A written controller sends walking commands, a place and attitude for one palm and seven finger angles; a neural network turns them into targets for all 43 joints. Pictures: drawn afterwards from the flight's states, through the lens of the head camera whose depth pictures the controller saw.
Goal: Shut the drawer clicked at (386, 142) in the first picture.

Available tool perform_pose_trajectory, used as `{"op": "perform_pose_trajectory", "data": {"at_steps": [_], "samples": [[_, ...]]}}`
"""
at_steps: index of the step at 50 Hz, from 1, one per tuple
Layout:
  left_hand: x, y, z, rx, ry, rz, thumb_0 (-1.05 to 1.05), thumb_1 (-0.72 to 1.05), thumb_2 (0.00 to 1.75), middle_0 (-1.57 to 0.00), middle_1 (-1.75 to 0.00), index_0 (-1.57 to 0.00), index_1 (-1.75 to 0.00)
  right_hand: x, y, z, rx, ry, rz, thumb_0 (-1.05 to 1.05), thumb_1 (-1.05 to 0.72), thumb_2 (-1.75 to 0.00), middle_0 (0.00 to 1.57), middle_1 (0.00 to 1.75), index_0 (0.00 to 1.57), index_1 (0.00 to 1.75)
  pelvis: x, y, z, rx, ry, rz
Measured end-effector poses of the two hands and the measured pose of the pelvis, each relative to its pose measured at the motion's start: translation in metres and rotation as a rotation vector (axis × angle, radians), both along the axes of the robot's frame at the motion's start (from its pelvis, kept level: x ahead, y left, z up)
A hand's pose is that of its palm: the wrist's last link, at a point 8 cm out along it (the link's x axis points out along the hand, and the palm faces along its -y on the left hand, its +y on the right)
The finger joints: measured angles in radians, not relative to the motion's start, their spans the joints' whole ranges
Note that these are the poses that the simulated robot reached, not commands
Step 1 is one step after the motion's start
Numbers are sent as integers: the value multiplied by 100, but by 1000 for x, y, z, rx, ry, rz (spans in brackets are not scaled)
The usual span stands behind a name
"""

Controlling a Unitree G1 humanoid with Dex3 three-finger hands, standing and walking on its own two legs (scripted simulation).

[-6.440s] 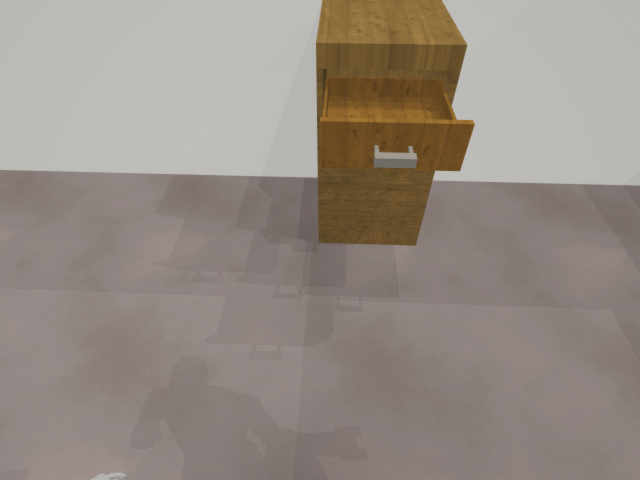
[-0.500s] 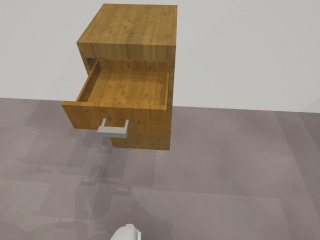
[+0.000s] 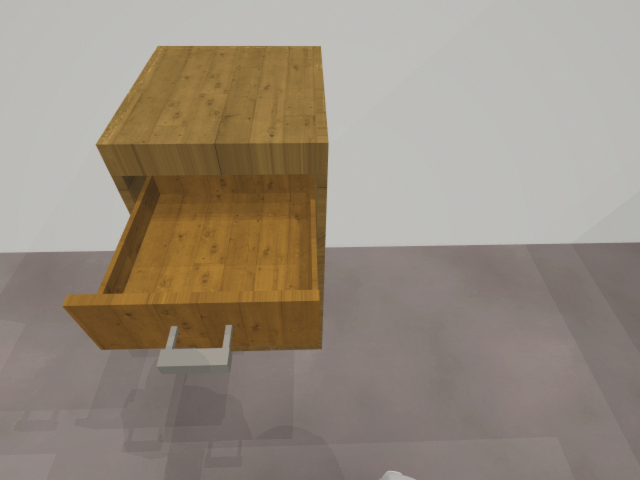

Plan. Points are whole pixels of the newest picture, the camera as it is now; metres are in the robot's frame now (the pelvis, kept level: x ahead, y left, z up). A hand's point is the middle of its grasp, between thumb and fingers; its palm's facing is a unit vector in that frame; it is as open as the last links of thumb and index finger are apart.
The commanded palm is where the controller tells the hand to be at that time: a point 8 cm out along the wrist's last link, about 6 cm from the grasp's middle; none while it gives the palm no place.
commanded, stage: come to a stop and stand still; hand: left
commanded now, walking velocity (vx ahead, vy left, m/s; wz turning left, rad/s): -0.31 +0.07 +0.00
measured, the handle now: (198, 346) +0.32 +0.21 -0.08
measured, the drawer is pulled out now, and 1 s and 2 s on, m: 0.30 0.30 0.30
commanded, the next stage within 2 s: look again from close up in 1.00 s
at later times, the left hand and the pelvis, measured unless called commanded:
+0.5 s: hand out of the picture +0.05 +0.22 -0.18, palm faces +0.07 -0.96 -0.28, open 7.3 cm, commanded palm none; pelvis -0.01 +0.02 -0.02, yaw +1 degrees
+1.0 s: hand out of the picture -0.04 +0.22 -0.17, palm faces +0.05 -0.98 -0.21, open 7.3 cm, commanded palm none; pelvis -0.04 +0.05 +0.00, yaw +1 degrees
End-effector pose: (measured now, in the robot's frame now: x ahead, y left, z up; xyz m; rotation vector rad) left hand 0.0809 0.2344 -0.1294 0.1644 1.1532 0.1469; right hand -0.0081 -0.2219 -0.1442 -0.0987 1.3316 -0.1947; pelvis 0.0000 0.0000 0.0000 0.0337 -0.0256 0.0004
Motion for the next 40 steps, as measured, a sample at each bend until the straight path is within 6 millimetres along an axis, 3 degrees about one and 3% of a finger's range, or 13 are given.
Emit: {"op": "perform_pose_trajectory", "data": {"at_steps": [5,9,12,20,23,27,32,36,40], "samples": [[43,-26,-5,27,-19,-44,0,91,90,-19,-30,-20,-30,-15,-8,-22,51,141,-48,0,-91,-90,20,30,20,30,29,-20,-13,-3,-4,-1],[45,-43,-4,16,10,-36,0,91,90,-20,-30,-20,-30,-11,-13,-21,56,196,-57,1,-91,-90,20,30,20,30,34,-25,-9,-11,2,21],[37,-42,-2,21,14,11,-1,92,90,-20,-30,-21,-30,1,-18,-18,45,188,-30,1,-91,-90,20,30,20,30,29,-25,-6,-5,5,27],[-6,-4,-6,52,63,40,-1,92,90,-20,-30,-21,-30,41,-20,-7,-8,19,28,1,-91,-90,20,30,19,30,5,-8,-5,-7,14,18],[-24,18,-13,70,57,39,0,91,90,-20,-30,-21,-30,51,-16,-6,-45,-105,41,1,-91,-90,20,30,19,30,-2,8,-16,-21,5,25],[-50,41,-13,84,80,53,0,91,90,-20,-30,-21,-30,55,0,-6,-43,-182,56,1,-91,-90,20,30,19,30,-11,22,-18,-5,-31,-1],[-87,51,-6,112,104,62,0,91,90,-20,-30,-20,-30,61,21,-14,15,-221,89,1,-91,-90,20,30,19,30,-20,29,-20,15,-26,-8],[-116,46,1,95,142,68,0,91,90,-20,-30,-20,-30,53,36,-15,49,-202,99,1,-91,-90,20,30,20,30,-31,36,-13,-3,-22,9],[-130,42,-2,54,171,74,0,91,90,-20,-30,-20,-30,26,39,-10,30,-148,88,0,-93,-90,20,30,20,30,-37,43,-8,-11,-16,17]]}}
